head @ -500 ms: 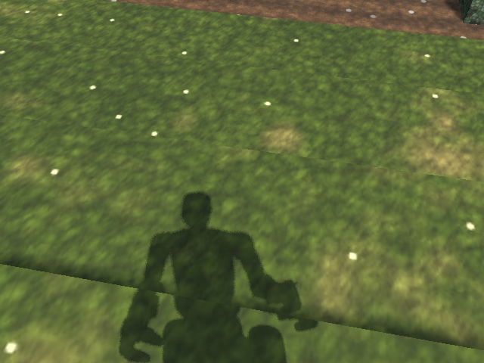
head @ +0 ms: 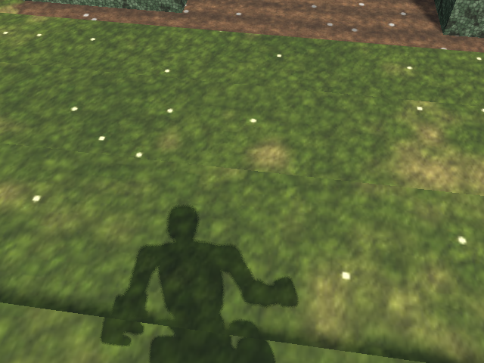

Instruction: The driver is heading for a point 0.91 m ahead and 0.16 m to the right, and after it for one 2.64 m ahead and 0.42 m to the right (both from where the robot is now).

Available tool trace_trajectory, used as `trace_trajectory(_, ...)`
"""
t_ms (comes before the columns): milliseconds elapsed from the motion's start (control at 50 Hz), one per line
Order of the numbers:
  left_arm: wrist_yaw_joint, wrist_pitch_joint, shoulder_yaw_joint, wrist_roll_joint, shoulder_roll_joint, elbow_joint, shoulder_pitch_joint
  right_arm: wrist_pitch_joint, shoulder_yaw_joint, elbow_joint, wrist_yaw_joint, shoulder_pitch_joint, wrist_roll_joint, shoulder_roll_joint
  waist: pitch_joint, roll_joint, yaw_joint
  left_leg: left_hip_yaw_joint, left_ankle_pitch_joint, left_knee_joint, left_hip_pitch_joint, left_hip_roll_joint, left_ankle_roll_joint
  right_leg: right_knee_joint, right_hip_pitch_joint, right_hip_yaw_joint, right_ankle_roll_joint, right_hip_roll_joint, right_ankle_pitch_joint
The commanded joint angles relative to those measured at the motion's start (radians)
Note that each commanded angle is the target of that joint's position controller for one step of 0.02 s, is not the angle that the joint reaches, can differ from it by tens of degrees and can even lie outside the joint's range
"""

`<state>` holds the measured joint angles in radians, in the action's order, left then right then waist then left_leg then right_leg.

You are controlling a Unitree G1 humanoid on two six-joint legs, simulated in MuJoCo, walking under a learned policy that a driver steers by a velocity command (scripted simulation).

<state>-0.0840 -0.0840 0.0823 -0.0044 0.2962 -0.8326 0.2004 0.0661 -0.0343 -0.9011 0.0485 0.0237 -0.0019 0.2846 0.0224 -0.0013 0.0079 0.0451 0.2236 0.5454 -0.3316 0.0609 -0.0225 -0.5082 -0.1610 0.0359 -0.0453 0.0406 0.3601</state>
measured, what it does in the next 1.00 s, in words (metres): walks ahead: left foot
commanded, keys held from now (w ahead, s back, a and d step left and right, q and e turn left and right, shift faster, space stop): no key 0.64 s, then w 0.28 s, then w+e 0.08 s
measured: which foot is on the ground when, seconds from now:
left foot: down 0.00-0.68, up 0.70-0.98, down 1.00-1.00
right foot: down 0.00-1.00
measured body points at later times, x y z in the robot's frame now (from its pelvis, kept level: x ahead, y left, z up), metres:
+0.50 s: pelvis +0.00 -0.01 +0.00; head +0.02 -0.02 +0.45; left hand +0.11 +0.27 -0.11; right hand +0.15 -0.29 -0.12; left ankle +0.04 +0.13 -0.73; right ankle -0.06 -0.09 -0.73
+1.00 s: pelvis +0.11 +0.04 +0.00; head +0.12 +0.05 +0.45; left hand +0.01 +0.29 -0.14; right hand +0.28 -0.21 -0.12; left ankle +0.17 +0.16 -0.73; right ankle -0.06 -0.09 -0.73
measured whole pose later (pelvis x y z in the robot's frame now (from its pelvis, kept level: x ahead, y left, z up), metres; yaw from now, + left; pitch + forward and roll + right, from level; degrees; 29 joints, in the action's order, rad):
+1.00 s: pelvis +0.11 +0.04 +0.00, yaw -1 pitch -1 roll +0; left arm -0.04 -0.06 0.02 0.07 0.23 -1.03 0.53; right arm 0.06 -0.03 -0.99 0.05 0.02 -0.05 0.26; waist 0.05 0.01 -0.07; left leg 0.05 0.18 0.53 -0.32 0.02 0.06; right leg -0.25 0.17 0.00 0.00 -0.04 0.40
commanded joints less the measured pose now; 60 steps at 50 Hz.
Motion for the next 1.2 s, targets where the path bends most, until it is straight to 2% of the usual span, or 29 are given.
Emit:
trace_trajectory(20, 0.002, -0.013, 0.03, 0.0, 0.131, 0.054, 0.005, 0.011, -0.031, 0.047, -0.007, -0.057, 0.001, 0.137, -0.093, -0.016, 0.007, -0.036, -0.247, -0.042, 0.141, 0.027, 0.042, 0.08, -0.052, -0.078, -0.027, -0.075, -0.33)
trace_trajectory(280, -0.003, -0.01, 0.027, 0.002, 0.154, 0.032, 0.019, 0.002, -0.033, -0.018, -0.017, -0.086, 0.0, 0.138, -0.068, 0.001, 0.008, -0.019, -0.217, -0.076, 0.144, 0.013, 0.023, 0.098, -0.016, -0.101, -0.04, -0.092, -0.342)
trace_trajectory(640, -0.01, -0.004, 0.019, 0.005, 0.173, -0.009, 0.047, -0.006, -0.03, -0.104, -0.02, -0.107, -0.003, 0.14, -0.046, 0.006, 0.009, -0.002, -0.202, -0.095, 0.146, 0.013, 0.004, 0.116, 0.02, -0.12, -0.044, -0.097, -0.386)
trace_trajectory(660, -0.009, -0.001, 0.021, 0.006, 0.176, -0.021, 0.077, -0.01, -0.031, -0.116, -0.02, -0.086, -0.006, 0.143, -0.041, 0.015, 0.004, 0.0, -0.13, -0.102, 0.141, 0.011, 0.004, 0.15, 0.027, -0.138, -0.054, -0.106, -0.284)
trace_trajectory(680, 0.001, 0.004, 0.04, 0.021, 0.221, -0.039, 0.138, -0.015, -0.042, -0.115, -0.026, -0.084, -0.019, 0.17, -0.006, 0.047, -0.025, 0.018, 0.011, -0.069, 0.081, -0.013, 0.013, 0.204, 0.048, -0.182, -0.104, -0.135, -0.106)
trace_trajectory(700, 0.018, 0.005, 0.058, 0.047, 0.255, -0.062, 0.209, -0.016, -0.055, -0.102, -0.036, -0.118, -0.039, 0.19, 0.049, 0.101, -0.074, 0.034, 0.15, 0.001, -0.052, -0.036, 0.022, 0.272, 0.102, -0.283, -0.185, -0.208, 0.106)
trace_trajectory(720, 0.039, 0.001, 0.053, 0.059, 0.226, -0.079, 0.257, -0.014, -0.051, -0.089, -0.042, -0.155, -0.054, 0.164, 0.119, 0.124, -0.107, 0.017, 0.181, 0.048, -0.211, -0.027, 0.04, 0.347, 0.178, -0.403, -0.247, -0.308, 0.272)
trace_trajectory(740, 0.061, -0.001, 0.034, 0.066, 0.169, -0.093, 0.281, -0.011, -0.036, -0.075, -0.047, -0.17, -0.067, 0.112, 0.168, 0.15, -0.118, -0.046, 0.186, 0.109, -0.326, 0.011, 0.063, 0.404, 0.239, -0.493, -0.28, -0.403, 0.279)
trace_trajectory(760, 0.079, -0.007, 0.012, 0.068, 0.109, -0.103, 0.299, -0.008, -0.031, -0.063, -0.05, -0.175, -0.074, 0.09, 0.165, 0.138, -0.128, -0.104, 0.23, 0.197, -0.393, 0.033, 0.08, 0.434, 0.303, -0.526, -0.285, -0.443, 0.21)
trace_trajectory(780, 0.091, -0.015, -0.001, 0.07, 0.085, -0.109, 0.278, -0.004, -0.032, -0.054, -0.05, -0.15, -0.071, 0.086, 0.142, 0.113, -0.11, -0.132, 0.238, 0.264, -0.422, 0.028, 0.093, 0.442, 0.359, -0.494, -0.268, -0.438, 0.127)
trace_trajectory(800, 0.096, -0.02, -0.009, 0.073, 0.078, -0.107, 0.241, -0.001, -0.033, -0.05, -0.046, -0.119, -0.072, 0.081, 0.121, 0.097, -0.088, -0.133, 0.217, 0.3, -0.407, 0.013, 0.101, 0.442, 0.379, -0.426, -0.241, -0.398, 0.039)
trace_trajectory(840, 0.097, -0.02, -0.017, 0.067, 0.083, -0.097, 0.197, -0.005, -0.027, -0.047, -0.028, -0.11, -0.081, 0.066, 0.113, 0.068, -0.07, -0.066, 0.144, 0.26, -0.328, -0.006, 0.101, 0.455, 0.352, -0.274, -0.191, -0.313, -0.064)
trace_trajectory(880, 0.089, -0.006, -0.023, 0.066, 0.092, -0.102, 0.213, -0.014, -0.013, -0.038, -0.01, -0.129, -0.084, 0.031, 0.13, 0.079, -0.06, 0.0, 0.091, 0.167, -0.17, -0.017, 0.09, 0.467, 0.228, -0.169, -0.164, -0.269, -0.115)
trace_trajectory(900, 0.08, 0.002, -0.024, 0.065, 0.104, -0.112, 0.236, -0.015, -0.008, -0.032, 0.0, -0.133, -0.075, 0.023, 0.136, 0.096, -0.054, 0.019, 0.061, 0.118, -0.079, -0.03, 0.083, 0.455, 0.161, -0.141, -0.157, -0.262, -0.136)
trace_trajectory(920, 0.068, 0.008, -0.024, 0.064, 0.121, -0.123, 0.25, -0.012, -0.006, -0.032, 0.01, -0.123, -0.058, 0.023, 0.141, 0.1, -0.039, 0.032, -0.007, 0.058, 0.003, -0.044, 0.08, 0.43, 0.106, -0.127, -0.156, -0.262, -0.144)
trace_trajectory(960, 0.048, 0.017, -0.022, 0.073, 0.152, -0.137, 0.261, 0.0, -0.009, -0.036, 0.011, -0.089, -0.04, 0.055, 0.136, 0.107, -0.009, 0.048, -0.088, -0.015, 0.145, -0.081, 0.081, 0.373, 0.02, -0.15, -0.17, -0.272, -0.251)
trace_trajectory(980, 0.043, 0.015, -0.019, 0.079, 0.166, -0.142, 0.256, 0.009, -0.019, -0.046, 0.002, -0.03, -0.03, 0.09, 0.106, 0.101, 0.024, 0.047, -0.11, -0.037, 0.236, -0.093, 0.087, 0.302, -0.004, -0.146, -0.163, -0.261, -0.372)
trace_trajectory(1000, 0.034, 0.006, -0.02, 0.089, 0.154, -0.153, 0.26, 0.022, -0.035, -0.068, -0.01, 0.081, -0.024, 0.141, 0.044, 0.061, 0.069, 0.019, -0.14, -0.034, 0.364, -0.073, 0.109, 0.143, -0.041, -0.108, -0.122, -0.203, -0.42)
trace_trajectory(1020, 0.021, -0.007, -0.046, 0.102, 0.052, -0.153, 0.319, 0.033, -0.042, -0.112, -0.027, 0.293, -0.045, 0.191, -0.153, -0.092, 0.112, -0.141, -0.273, 0.006, 0.662, 0.075, 0.236, -0.174, -0.187, -0.043, -0.04, -0.075, -0.273)
trace_trajectory(1040, -0.005, -0.026, -0.075, 0.109, -0.062, -0.125, 0.355, 0.028, -0.043, -0.171, -0.037, 0.612, -0.07, 0.208, -0.334, -0.304, 0.199, -0.651, -0.1, -0.225, 0.958, 0.347, 0.44, -0.519, -0.466, -0.066, 0.013, 0.055, 0.256)
trace_trajectory(1060, -0.011, -0.042, -0.042, 0.075, 0.013, -0.096, 0.14, 0.048, -0.04, -0.187, -0.042, 0.621, -0.108, 0.172, -0.024, -0.161, 0.243, -0.664, 0.142, -0.335, 0.747, 0.328, 0.337, -0.756, -0.666, -0.224, -0.041, 0.009, 0.219)
trace_trajectory(1080, 0.008, -0.05, -0.033, 0.065, 0.016, -0.107, 0.119, 0.061, -0.032, -0.151, -0.042, 0.461, -0.082, 0.13, 0.075, -0.111, 0.154, -0.518, 0.264, -0.36, 0.531, 0.316, 0.282, -0.807, -0.655, -0.216, -0.079, -0.053, 0.098)
trace_trajectory(1100, 0.029, -0.045, -0.024, 0.073, 0.028, -0.125, 0.15, 0.058, -0.01, -0.111, -0.046, 0.341, -0.067, 0.056, 0.073, -0.067, 0.084, -0.425, 0.228, -0.383, 0.414, 0.296, 0.278, -0.79, -0.575, -0.18, -0.099, -0.1, 0.031)
trace_trajectory(1120, 0.038, -0.037, -0.035, 0.083, -0.02, -0.126, 0.16, 0.057, 0.008, -0.1, -0.052, 0.307, -0.057, 0.008, 0.087, -0.043, 0.047, -0.329, 0.113, -0.405, 0.337, 0.273, 0.271, -0.761, -0.525, -0.183, -0.115, -0.125, -0.034)
trace_trajectory(1140, 0.035, -0.023, -0.046, 0.086, -0.06, -0.133, 0.175, 0.052, 0.021, -0.086, -0.06, 0.269, -0.069, -0.029, 0.108, -0.028, 0.013, -0.251, -0.018, -0.438, 0.269, 0.26, 0.258, -0.737, -0.479, -0.193, -0.112, -0.147, -0.087)
trace_trajectory(1160, 0.03, -0.011, -0.048, 0.084, -0.087, -0.136, 0.198, 0.052, 0.029, -0.081, -0.068, 0.264, -0.08, -0.06, 0.104, -0.019, -0.014, -0.188, -0.109, -0.461, 0.246, 0.244, 0.247, -0.7, -0.451, -0.195, -0.108, -0.151, -0.122)
trace_trajectory(1200, 0.008, -0.002, -0.05, 0.07, -0.079, -0.121, 0.163, 0.065, 0.026, -0.082, -0.077, 0.275, -0.083, -0.051, 0.101, -0.043, -0.022, -0.054, -0.227, -0.486, 0.243, 0.208, 0.234, -0.611, -0.47, -0.167, -0.084, -0.161, -0.203)
Keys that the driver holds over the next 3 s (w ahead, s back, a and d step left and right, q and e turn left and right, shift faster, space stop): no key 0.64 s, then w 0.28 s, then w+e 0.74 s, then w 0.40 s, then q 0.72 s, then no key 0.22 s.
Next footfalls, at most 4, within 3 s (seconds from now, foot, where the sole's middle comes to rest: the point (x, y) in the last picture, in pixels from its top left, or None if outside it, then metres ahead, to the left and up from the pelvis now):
1.00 left None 0.21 0.17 -0.77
1.48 right None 0.45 -0.10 -0.77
1.94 left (242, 286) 0.80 0.02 -0.92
2.32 right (325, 242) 0.97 -0.28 -0.92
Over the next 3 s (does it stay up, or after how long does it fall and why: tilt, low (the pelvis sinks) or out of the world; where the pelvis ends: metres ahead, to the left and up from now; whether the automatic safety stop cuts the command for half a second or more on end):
stays up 0.90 -0.08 -0.13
